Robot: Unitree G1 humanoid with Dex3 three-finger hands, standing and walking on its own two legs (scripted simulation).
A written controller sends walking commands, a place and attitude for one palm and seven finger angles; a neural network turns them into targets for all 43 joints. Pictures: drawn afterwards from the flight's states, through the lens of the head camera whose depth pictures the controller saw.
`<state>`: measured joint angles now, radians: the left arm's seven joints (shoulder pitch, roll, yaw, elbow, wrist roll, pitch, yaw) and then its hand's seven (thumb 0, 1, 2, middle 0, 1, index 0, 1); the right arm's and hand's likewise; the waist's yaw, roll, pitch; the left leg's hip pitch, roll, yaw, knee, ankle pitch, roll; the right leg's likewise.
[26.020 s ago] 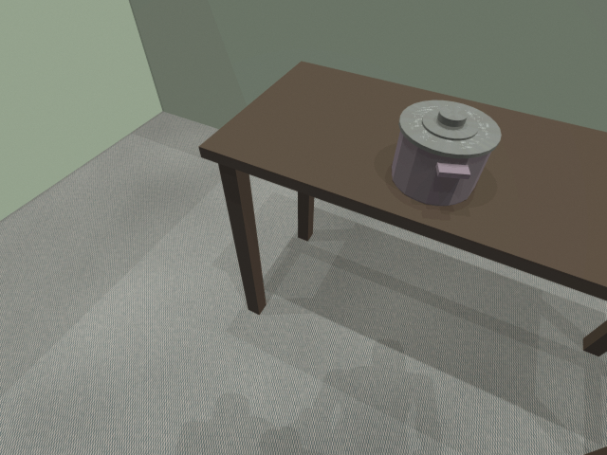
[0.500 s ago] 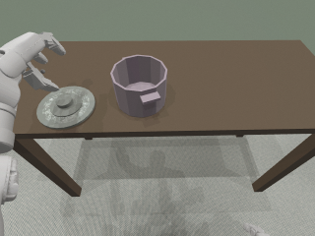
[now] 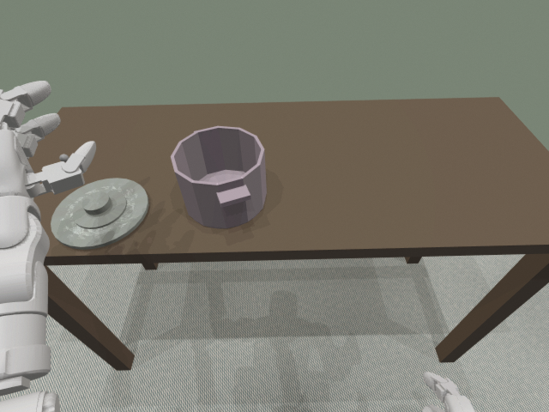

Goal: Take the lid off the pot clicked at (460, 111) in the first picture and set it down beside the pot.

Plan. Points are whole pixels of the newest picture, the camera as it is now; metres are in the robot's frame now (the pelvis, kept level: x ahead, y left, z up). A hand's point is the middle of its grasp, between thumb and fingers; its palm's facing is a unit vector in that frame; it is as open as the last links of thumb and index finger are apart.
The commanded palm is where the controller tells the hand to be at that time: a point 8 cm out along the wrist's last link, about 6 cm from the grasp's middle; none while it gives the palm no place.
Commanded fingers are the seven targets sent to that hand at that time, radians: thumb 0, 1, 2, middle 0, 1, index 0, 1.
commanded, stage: draw the hand back to the body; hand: left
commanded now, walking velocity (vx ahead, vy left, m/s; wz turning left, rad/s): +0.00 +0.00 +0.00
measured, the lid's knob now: (96, 203) +0.46 +0.38 +0.01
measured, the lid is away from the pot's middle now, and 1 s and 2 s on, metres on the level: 0.25 0.25 0.25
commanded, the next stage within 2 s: step back with the hand held close in 1.22 s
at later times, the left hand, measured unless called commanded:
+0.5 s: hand (56, 219) +0.26 +0.25 +0.21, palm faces +0.47 -0.84 -0.25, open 7.6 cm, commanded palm +0.21 +0.29 +0.21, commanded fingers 0.00 0.90 0.90 -0.20 -0.30 -0.20 -0.30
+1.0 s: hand (19, 300) +0.18 +0.26 +0.19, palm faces +0.40 -0.85 -0.33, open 7.4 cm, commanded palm +0.11 +0.29 +0.20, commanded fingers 0.00 0.90 0.90 -0.20 -0.30 -0.20 -0.30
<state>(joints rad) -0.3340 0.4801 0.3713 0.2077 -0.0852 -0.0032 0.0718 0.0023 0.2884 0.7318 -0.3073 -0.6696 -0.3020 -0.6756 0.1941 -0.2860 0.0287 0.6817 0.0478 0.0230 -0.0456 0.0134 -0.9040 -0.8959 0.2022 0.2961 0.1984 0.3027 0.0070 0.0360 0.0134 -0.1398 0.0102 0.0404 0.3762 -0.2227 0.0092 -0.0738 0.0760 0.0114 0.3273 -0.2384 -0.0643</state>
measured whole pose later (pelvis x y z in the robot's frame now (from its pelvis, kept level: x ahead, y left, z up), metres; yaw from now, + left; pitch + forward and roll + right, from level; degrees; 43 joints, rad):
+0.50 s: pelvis -0.01 -0.02 +0.00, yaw +1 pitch -4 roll +0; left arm -0.02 0.38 0.37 -0.10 -0.12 -0.04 0.07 0.01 0.82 0.88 -0.22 -0.34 -0.21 -0.34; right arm 0.12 -0.25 0.03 0.69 0.03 -0.03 -0.06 0.01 -0.90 -0.90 0.20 0.30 0.20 0.30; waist 0.05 0.06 0.03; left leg -0.08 0.03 0.02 0.36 -0.20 -0.01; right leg -0.01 0.09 -0.01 0.31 -0.23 -0.09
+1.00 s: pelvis -0.02 +0.01 +0.00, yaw +0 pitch -7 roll -1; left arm 0.37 0.36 0.33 -0.43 -0.12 -0.09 0.06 0.01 0.89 0.90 -0.21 -0.30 -0.21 -0.30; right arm 0.14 -0.23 0.02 0.69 -0.01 -0.08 -0.05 0.02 -0.90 -0.90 0.20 0.30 0.20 0.30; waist 0.06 0.05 0.04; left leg -0.04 0.00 0.04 0.36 -0.20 0.02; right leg 0.03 0.07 0.01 0.28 -0.20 -0.05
